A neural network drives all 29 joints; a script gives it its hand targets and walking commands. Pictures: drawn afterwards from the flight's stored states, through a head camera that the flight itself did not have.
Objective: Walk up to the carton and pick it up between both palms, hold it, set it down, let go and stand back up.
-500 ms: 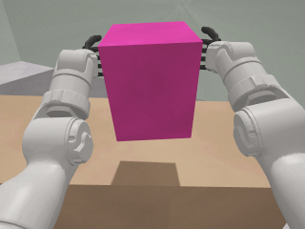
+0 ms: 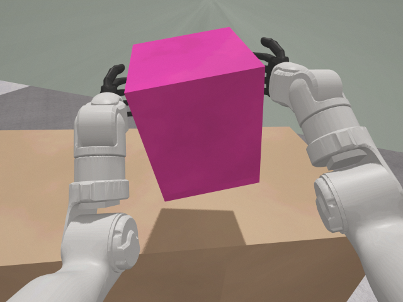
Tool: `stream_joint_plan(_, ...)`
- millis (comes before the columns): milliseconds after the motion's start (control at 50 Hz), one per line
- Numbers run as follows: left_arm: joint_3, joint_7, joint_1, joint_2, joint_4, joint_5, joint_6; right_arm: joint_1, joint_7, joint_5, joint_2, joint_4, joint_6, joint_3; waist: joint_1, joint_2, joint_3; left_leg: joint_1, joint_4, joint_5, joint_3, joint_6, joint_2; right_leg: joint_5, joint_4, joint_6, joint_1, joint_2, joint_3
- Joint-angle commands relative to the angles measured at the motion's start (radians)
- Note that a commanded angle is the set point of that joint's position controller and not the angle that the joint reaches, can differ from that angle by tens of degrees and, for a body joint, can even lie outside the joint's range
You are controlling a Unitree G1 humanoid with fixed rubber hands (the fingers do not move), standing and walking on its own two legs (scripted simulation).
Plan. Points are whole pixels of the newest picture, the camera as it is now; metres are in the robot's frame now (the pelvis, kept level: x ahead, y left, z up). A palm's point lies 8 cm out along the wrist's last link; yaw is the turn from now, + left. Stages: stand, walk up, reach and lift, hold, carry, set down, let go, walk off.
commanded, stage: hold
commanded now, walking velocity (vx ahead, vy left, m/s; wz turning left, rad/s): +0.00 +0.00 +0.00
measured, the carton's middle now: (197, 114) +0.40 -0.01 +0.27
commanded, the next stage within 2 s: none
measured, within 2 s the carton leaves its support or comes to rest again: neither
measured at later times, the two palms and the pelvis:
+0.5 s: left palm (126, 82) +0.33 +0.11 +0.36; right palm (307, 65) +0.32 -0.18 +0.39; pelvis -0.03 -0.04 +0.00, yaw +0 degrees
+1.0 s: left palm (109, 108) +0.37 +0.15 +0.30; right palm (265, 86) +0.37 -0.13 +0.34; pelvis +0.00 -0.01 +0.00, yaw +1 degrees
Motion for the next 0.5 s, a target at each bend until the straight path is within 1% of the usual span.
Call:
stream_joint_plan(0,-0.282,-0.167,-0.945,-0.512,-0.003,-0.179,-0.089,-0.773,0.189,0.122,0.602,-0.196,-0.012,0.070,0.032,0.113,-0.289,0.144,-0.075,0.312,-0.017,-0.081,0.018,0.259,0.024,0.022,-0.005,0.010,-0.036)
stream_joint_plan(20,-0.279,-0.166,-0.965,-0.518,0.028,-0.182,-0.096,-0.807,0.196,0.117,0.598,-0.176,-0.016,0.057,0.040,0.117,-0.288,0.131,-0.093,0.254,-0.031,-0.080,0.025,0.232,0.024,0.021,-0.017,0.006,-0.031)
stream_joint_plan(40,-0.263,-0.169,-0.965,-0.514,0.098,-0.178,-0.100,-0.819,0.202,0.097,0.588,-0.120,-0.011,0.027,0.037,0.113,-0.242,0.101,-0.115,0.187,-0.033,-0.076,0.030,0.188,0.025,0.015,-0.043,0.006,-0.030)
stream_joint_plan(60,-0.275,-0.169,-0.983,-0.537,0.101,-0.184,-0.113,-0.835,0.208,0.081,0.609,-0.109,-0.015,0.018,0.044,0.118,-0.264,0.099,-0.128,0.151,-0.031,-0.073,0.035,0.172,0.034,0.009,-0.037,0.010,-0.029)
stream_joint_plan(80,-0.256,-0.168,-1.010,-0.526,0.176,-0.187,-0.115,-0.866,0.214,0.066,0.578,-0.067,-0.015,-0.013,0.037,0.116,-0.238,0.073,-0.142,0.101,-0.042,-0.071,0.041,0.143,0.034,0.010,-0.054,0.009,-0.028)
stream_joint_plan(100,-0.222,-0.169,-1.010,-0.500,0.221,-0.184,-0.127,-0.872,0.218,0.049,0.581,-0.022,-0.014,-0.032,0.055,0.097,-0.207,0.044,-0.165,0.044,-0.040,-0.056,0.048,0.103,0.029,0.008,-0.065,0.009,-0.031)
stream_joint_plan(120,-0.208,-0.169,-1.026,-0.491,0.266,-0.184,-0.142,-0.863,0.223,0.024,0.569,0.020,-0.015,-0.062,0.057,0.093,-0.188,0.012,-0.187,-0.025,-0.043,-0.050,0.051,0.068,0.034,0.008,-0.077,0.011,-0.027)
stream_joint_plan(140,-0.215,-0.168,-1.041,-0.504,0.275,-0.201,-0.158,-0.865,0.230,0.019,0.570,0.047,-0.018,-0.075,0.061,0.104,-0.212,0.003,-0.200,-0.044,-0.047,-0.048,0.057,0.082,0.039,0.005,-0.056,0.014,-0.024)
stream_joint_plan(160,-0.189,-0.165,-1.054,-0.482,0.356,-0.195,-0.168,-0.874,0.233,0.002,0.559,0.108,-0.016,-0.107,0.059,0.099,-0.166,-0.033,-0.207,-0.088,-0.051,-0.046,0.056,0.044,0.038,0.008,-0.080,0.008,-0.023)
stream_joint_plan(180,-0.174,-0.162,-1.076,-0.478,0.380,-0.192,-0.179,-0.868,0.241,-0.017,0.547,0.156,-0.016,-0.123,0.055,0.112,-0.160,-0.043,-0.217,-0.115,-0.055,-0.039,0.058,0.013,0.042,0.011,-0.089,0.006,-0.021)
stream_joint_plan(200,-0.145,-0.161,-1.082,-0.457,0.448,-0.196,-0.192,-0.881,0.246,-0.029,0.542,0.191,-0.017,-0.150,0.067,0.087,-0.143,-0.065,-0.221,-0.139,-0.049,-0.041,0.055,-0.005,0.036,0.007,-0.101,0.008,-0.021)
stream_joint_plan(220,-0.120,-0.159,-1.092,-0.436,0.492,-0.195,-0.205,-0.885,0.249,-0.040,0.540,0.227,-0.020,-0.160,0.072,0.084,-0.141,-0.086,-0.222,-0.157,-0.044,-0.034,0.055,-0.029,0.038,0.011,-0.101,0.008,-0.026)
stream_joint_plan(240,-0.114,-0.155,-1.109,-0.433,0.529,-0.198,-0.221,-0.903,0.252,-0.059,0.541,0.249,-0.030,-0.187,0.075,0.088,-0.140,-0.098,-0.220,-0.179,-0.052,-0.039,0.057,-0.045,0.038,0.010,-0.116,0.001,-0.016)
stream_joint_plan(260,-0.112,-0.150,-1.116,-0.415,0.530,-0.222,-0.243,-0.886,0.256,-0.051,0.561,0.252,-0.038,-0.171,0.085,0.053,-0.160,-0.083,-0.202,-0.143,-0.035,-0.044,0.046,-0.038,0.018,0.003,-0.121,-0.011,-0.004)
stream_joint_plan(280,-0.083,-0.147,-1.146,-0.411,0.574,-0.214,-0.255,-0.916,0.255,-0.071,0.556,0.300,-0.042,-0.192,0.093,0.041,-0.128,-0.094,-0.186,-0.147,-0.036,-0.042,0.036,-0.103,0.009,0.007,-0.153,-0.015,0.002)
stream_joint_plan(300,-0.073,-0.143,-1.148,-0.397,0.608,-0.219,-0.271,-0.911,0.255,-0.080,0.560,0.325,-0.049,-0.207,0.093,0.034,-0.125,-0.084,-0.182,-0.173,-0.038,-0.041,0.038,-0.147,-0.009,0.003,-0.181,-0.028,0.015)
stream_joint_plan(320,-0.071,-0.133,-1.193,-0.410,0.593,-0.218,-0.292,-0.930,0.261,-0.086,0.570,0.339,-0.058,-0.215,0.109,0.029,-0.150,-0.090,-0.170,-0.181,-0.044,-0.044,0.031,-0.174,-0.008,0.004,-0.182,-0.026,0.023)
stream_joint_plan(340,-0.059,-0.125,-1.194,-0.397,0.634,-0.222,-0.301,-0.937,0.262,-0.091,0.585,0.332,-0.068,-0.214,0.112,-0.003,-0.164,-0.086,-0.150,-0.178,-0.033,-0.047,0.023,-0.216,-0.019,0.010,-0.193,-0.037,0.037)
stream_joint_plan(360,-0.040,-0.120,-1.202,-0.388,0.643,-0.220,-0.312,-0.947,0.262,-0.094,0.580,0.345,-0.079,-0.227,0.122,-0.016,-0.170,-0.083,-0.124,-0.153,-0.023,-0.051,0.015,-0.256,-0.038,0.006,-0.219,-0.050,0.055)
stream_joint_plan(380,-0.032,-0.114,-1.209,-0.384,0.636,-0.227,-0.326,-0.969,0.259,-0.089,0.607,0.315,-0.094,-0.212,0.136,-0.047,-0.196,-0.079,-0.095,-0.113,-0.009,-0.053,0.004,-0.279,-0.059,0.007,-0.221,-0.062,0.073)
stream_joint_plan(400,-0.021,-0.109,-1.222,-0.372,0.659,-0.223,-0.337,-0.961,0.255,-0.097,0.602,0.355,-0.101,-0.215,0.133,-0.043,-0.190,-0.080,-0.078,-0.104,-0.001,-0.061,-0.002,-0.326,-0.078,0.007,-0.227,-0.080,0.096)
stream_joint_plan(420,-0.008,-0.104,-1.212,-0.350,0.668,-0.226,-0.343,-0.955,0.250,-0.094,0.600,0.337,-0.108,-0.214,0.139,-0.065,-0.190,-0.072,-0.070,-0.093,0.003,-0.055,0.000,-0.343,-0.082,0.014,-0.238,-0.082,0.098)
stream_joint_plan(440,-0.008,-0.104,-1.216,-0.346,0.656,-0.225,-0.353,-0.945,0.245,-0.099,0.607,0.341,-0.117,-0.205,0.144,-0.084,-0.189,-0.070,-0.055,-0.071,0.017,-0.060,-0.009,-0.332,-0.089,0.018,-0.237,-0.084,0.103)
stream_joint_plan(480,0.008,-0.104,-1.218,-0.324,0.637,-0.222,-0.369,-0.937,0.228,-0.088,0.638,0.296,-0.128,-0.194,0.148,-0.091,-0.224,-0.041,-0.038,-0.022,0.015,-0.062,-0.010,-0.322,-0.107,0.031,-0.216,-0.107,0.132)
